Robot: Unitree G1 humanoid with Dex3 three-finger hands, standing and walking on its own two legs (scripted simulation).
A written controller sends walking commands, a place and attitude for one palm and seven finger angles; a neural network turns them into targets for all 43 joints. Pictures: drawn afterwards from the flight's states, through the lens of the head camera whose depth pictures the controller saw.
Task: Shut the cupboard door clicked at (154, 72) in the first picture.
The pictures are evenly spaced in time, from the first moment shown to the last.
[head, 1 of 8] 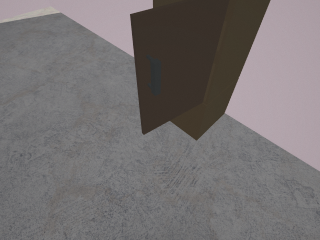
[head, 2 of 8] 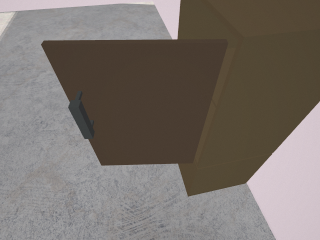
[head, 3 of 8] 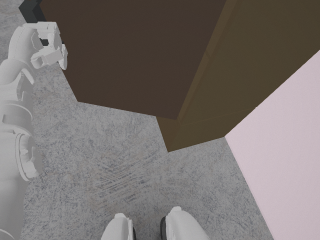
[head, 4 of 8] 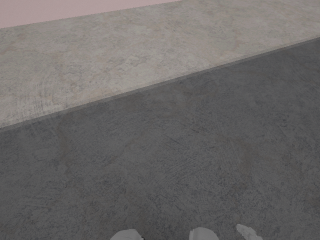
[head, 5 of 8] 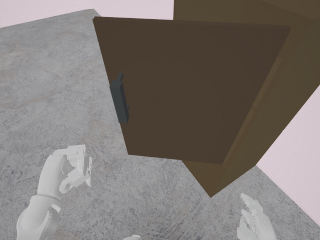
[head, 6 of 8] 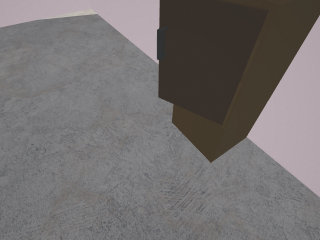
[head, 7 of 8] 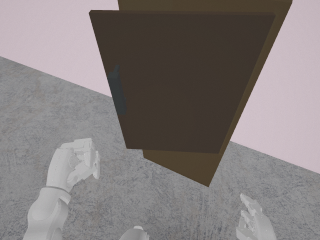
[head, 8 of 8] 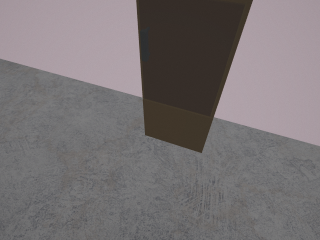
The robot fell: no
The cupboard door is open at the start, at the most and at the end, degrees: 79 79 0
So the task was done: yes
